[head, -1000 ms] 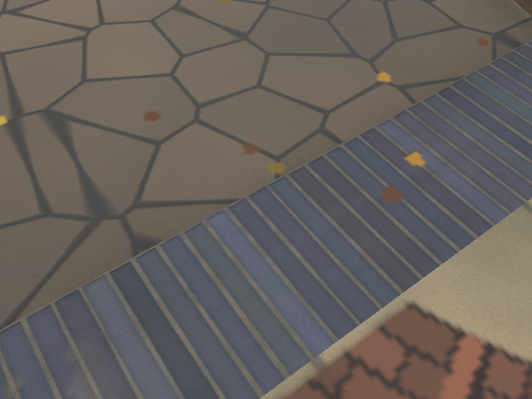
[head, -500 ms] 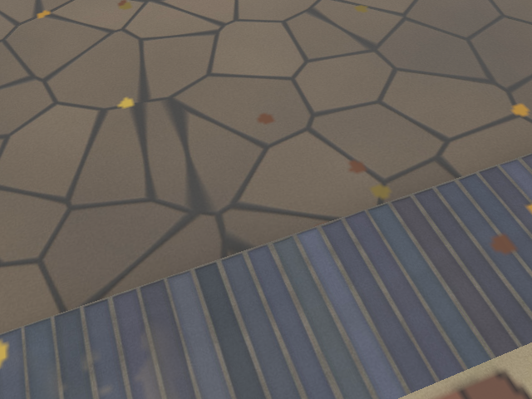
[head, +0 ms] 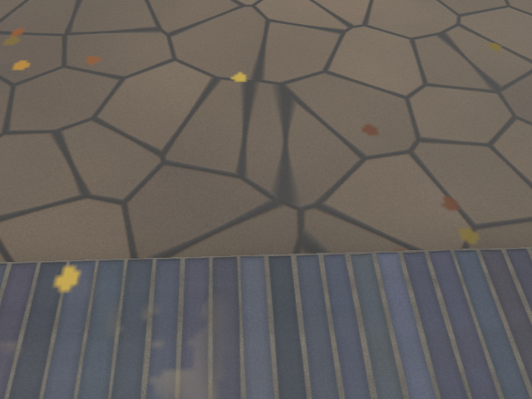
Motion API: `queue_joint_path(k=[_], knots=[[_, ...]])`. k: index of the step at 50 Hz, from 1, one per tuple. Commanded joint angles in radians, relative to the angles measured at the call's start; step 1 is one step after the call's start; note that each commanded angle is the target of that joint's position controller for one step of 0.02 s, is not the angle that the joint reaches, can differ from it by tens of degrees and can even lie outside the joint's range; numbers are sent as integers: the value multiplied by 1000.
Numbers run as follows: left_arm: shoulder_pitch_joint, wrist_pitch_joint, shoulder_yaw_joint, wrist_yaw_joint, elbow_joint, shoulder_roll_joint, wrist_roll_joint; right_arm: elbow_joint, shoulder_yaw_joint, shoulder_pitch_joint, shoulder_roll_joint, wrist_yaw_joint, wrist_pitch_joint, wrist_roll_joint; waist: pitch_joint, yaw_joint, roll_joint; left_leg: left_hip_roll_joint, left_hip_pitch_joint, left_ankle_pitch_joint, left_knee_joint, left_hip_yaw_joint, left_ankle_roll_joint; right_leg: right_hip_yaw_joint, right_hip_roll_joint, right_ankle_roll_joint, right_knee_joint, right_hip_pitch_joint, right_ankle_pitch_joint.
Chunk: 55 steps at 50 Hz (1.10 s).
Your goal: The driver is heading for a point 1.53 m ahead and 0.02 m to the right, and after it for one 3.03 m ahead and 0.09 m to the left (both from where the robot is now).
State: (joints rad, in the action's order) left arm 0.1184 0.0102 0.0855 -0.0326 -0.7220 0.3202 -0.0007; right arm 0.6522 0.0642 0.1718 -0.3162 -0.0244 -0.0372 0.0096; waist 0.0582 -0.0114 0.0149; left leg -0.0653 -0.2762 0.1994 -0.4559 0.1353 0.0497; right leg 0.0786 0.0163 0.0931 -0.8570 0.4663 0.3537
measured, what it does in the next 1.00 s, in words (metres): walks ahead: right foot, then left foot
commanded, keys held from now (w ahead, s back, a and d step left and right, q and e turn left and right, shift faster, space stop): q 0.32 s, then no key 0.06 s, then w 0.16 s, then w+e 0.36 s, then e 0.10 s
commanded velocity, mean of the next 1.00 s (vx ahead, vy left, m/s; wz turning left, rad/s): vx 0.19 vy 0.00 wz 0.17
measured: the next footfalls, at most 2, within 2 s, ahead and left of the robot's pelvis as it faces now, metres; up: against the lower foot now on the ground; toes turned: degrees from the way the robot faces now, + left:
right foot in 0.16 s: +0.07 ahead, -0.14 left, +0.00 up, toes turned +12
left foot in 0.56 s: -0.01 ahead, +0.11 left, +0.00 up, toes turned +17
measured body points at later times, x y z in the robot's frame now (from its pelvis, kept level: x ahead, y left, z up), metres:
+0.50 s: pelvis +0.00 -0.02 +0.00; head +0.03 -0.01 +0.45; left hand +0.05 +0.28 -0.10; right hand +0.22 -0.25 -0.10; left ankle -0.05 +0.11 -0.71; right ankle +0.03 -0.15 -0.74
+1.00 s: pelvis +0.16 +0.04 -0.02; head +0.20 +0.05 +0.42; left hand +0.34 +0.29 -0.12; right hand +0.19 -0.24 -0.14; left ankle -0.05 +0.10 -0.74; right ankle +0.34 -0.05 -0.72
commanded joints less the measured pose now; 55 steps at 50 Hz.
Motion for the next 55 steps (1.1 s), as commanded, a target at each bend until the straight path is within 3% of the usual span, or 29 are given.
queue_joint_path(k=[1, 5, 7, 8, 9, 10, 11, 13, 14, 17, 19, 22, 24, 27, 28, 29, 30, 31, 32, 34, 35, 41, 46, 49, 51, 52, 53, 54, 55], knots=[[-33, -22, 17, 8, 78, 80, 6, -68, 55, -22, -190, -3, 6, 0, -122, -14, -173, 238, 113, -208, 95, 294, 181, 13, 16, -4, 105, -17, 8], [-5, -39, 21, 23, 79, 87, 13, -75, 56, -46, -187, 5, -2, 10, -130, -4, -184, 221, 120, -261, 58, 385, 164, 17, 35, -27, 263, -107, 3], [54, -48, 27, 28, 60, 85, 11, -82, 52, -78, -173, 0, -9, 24, -140, 40, -171, 173, 85, -229, 8, 382, 113, -2, 26, -52, 480, -238, -166], [77, -47, 38, 24, 58, 126, 1, -83, 43, -51, -142, -4, -8, 21, -164, 33, -113, 127, 6, -83, -61, 339, 61, 64, -77, -89, 522, -355, -259], [42, -38, 51, 16, 73, 209, -17, -87, 30, 13, -90, -1, -4, 10, -162, -33, 147, -15, -153, 248, -259, 159, -8, 279, -283, -202, 537, -436, -445], [41, -38, 48, 22, 79, 192, -46, -87, 53, 10, -158, -4, 3, 11, -129, -5, 233, -65, -261, 467, -483, 53, -60, 426, -410, -352, 564, -372, -535], [4, -41, 31, 21, 95, 143, -38, -67, 76, 38, -219, -5, 3, 6, -112, -19, 148, -4, -269, 419, -642, 53, -89, 368, -409, -370, 559, -339, -507], [-57, -37, 14, 11, 106, 88, -12, -30, 80, 61, -190, -8, -15, 11, -76, -32, 105, 15, -292, 299, -740, 26, -126, 196, -287, -295, 542, -327, -398], [-58, -34, 9, 6, 105, 82, -3, -30, 75, 60, -167, -7, -23, 13, -62, -20, 113, 21, -316, 259, -770, 16, -142, 155, -271, -291, 539, -335, -413], [3, -19, 11, -7, 91, 94, -14, -68, 55, -10, -112, 1, -20, 23, -66, 31, 141, 43, -327, 218, -663, -52, -167, 76, -246, -312, 545, -394, -460], [33, -12, 17, -5, 79, 115, -13, -87, 43, -37, -90, 4, -15, 12, -98, 51, 144, 61, -291, 246, -555, -60, -170, 76, -271, -332, 531, -444, -509], [42, -9, 28, 11, 70, 154, 8, -92, 21, -39, -63, 16, -10, 6, -112, 67, 159, 76, -159, 258, -355, -128, -136, 69, -270, -326, 598, -381, -141], [51, -12, 27, 23, 58, 164, 18, -80, 19, -19, -74, 25, -1, 10, -83, 61, 172, 63, -64, 251, -231, -165, -103, 81, -275, -322, 626, -311, -10], [52, -24, 9, 39, 32, 132, 36, -4, 20, 121, -71, 32, 19, 8, -63, -21, 110, 31, 223, 55, 70, -205, -25, 33, -240, -267, 554, -159, 46], [53, -35, -15, 48, 26, 69, 24, 20, 25, 200, -88, 26, 25, 10, -97, -57, 56, 91, 397, 61, 93, -109, -4, -9, -193, -211, 441, -43, 51], [19, -49, -51, 65, 58, -31, -12, 31, 39, 311, -166, 12, 30, 3, -165, -82, -202, 337, 559, -27, 131, 200, 58, -125, -86, -119, 80, 144, 214], [-24, -61, -24, 58, 103, 49, 22, 25, 66, 301, -264, 23, 48, -14, -83, -95, -271, 488, 422, 172, 229, 429, 217, -103, -35, -99, -85, 320, 271], [-48, -64, -1, 52, 93, 124, 41, 13, 48, 249, -187, 26, 74, -15, 0, -96, -160, 449, 367, 334, 278, 393, 223, -30, -88, -108, -188, 360, 188], [-28, -63, 5, 54, 77, 126, 52, 20, 30, 209, -133, 25, 93, -14, 54, -72, -177, 397, 346, 386, 303, 311, 183, 4, -94, -123, -202, 391, 83], [12, -63, 8, 53, 44, 110, 41, 23, 18, 164, -97, 20, 110, -8, 83, -47, -165, 343, 339, 226, 335, 165, 128, 39, -99, -119, -202, 398, -67], [23, -66, 6, 55, 32, 92, 40, 25, 14, 167, -83, 16, 117, -17, 74, -41, -151, 320, 327, 110, 336, 94, 109, 46, -91, -114, -213, 377, -133], [-5, -65, -13, 66, 50, 32, 28, 46, 17, 163, -78, 11, 130, -24, 64, -42, -108, 275, 255, -166, 363, -164, 96, -2, -72, -58, -14, 304, -377], [-141, -75, -41, 104, 124, -9, 25, 98, 24, 226, -108, 5, 117, -8, 122, -83, -68, 309, 304, -367, 336, -263, 87, -112, -64, -106, 212, 257, -401], [-84, -80, -21, 122, 141, 31, 15, 100, 32, 211, -154, -16, 89, -4, 8, -20, -132, 311, 376, -941, 113, -304, 45, -196, 21, -155, 243, 106, -305], [165, -73, 24, 108, 87, 120, 16, 78, 34, 174, -170, -28, 75, -1, -150, 111, -141, 277, 298, -1040, -213, -312, 6, -191, 86, -208, 286, -220, -338], [274, -63, 44, 82, 71, 167, 14, 58, 28, 161, -161, -26, 88, 3, -211, 181, -72, 219, 106, -779, -469, -309, -45, -81, 31, -254, 361, -470, -507], [257, -48, 48, 55, 81, 266, 1, 30, -15, 304, -2, -2, 108, -61, -340, 37, 262, 54, -276, 463, -882, -266, -109, 280, -264, -405, 207, -844, -1050], [262, -54, 36, 57, 134, 235, -14, 41, -18, 347, -78, 17, 128, -30, -626, 84, 144, -8, -325, 525, -1083, -8, -113, 646, -426, -572, 337, -917, -848], [205, -51, 31, 62, 141, 190, -6, 15, 6, 189, -153, 18, 128, 9, -496, 125, 25, 47, -362, 419, -1057, 13, -96, 519, -354, -509, 424, -779, -724]])
Keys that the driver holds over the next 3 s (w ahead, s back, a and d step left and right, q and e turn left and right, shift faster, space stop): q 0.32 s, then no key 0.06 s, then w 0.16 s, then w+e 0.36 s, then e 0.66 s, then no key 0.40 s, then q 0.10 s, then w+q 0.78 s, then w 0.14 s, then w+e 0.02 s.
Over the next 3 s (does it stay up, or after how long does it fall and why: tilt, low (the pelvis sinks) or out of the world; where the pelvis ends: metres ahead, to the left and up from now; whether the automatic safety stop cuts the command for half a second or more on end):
stays up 0.70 0.09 -0.03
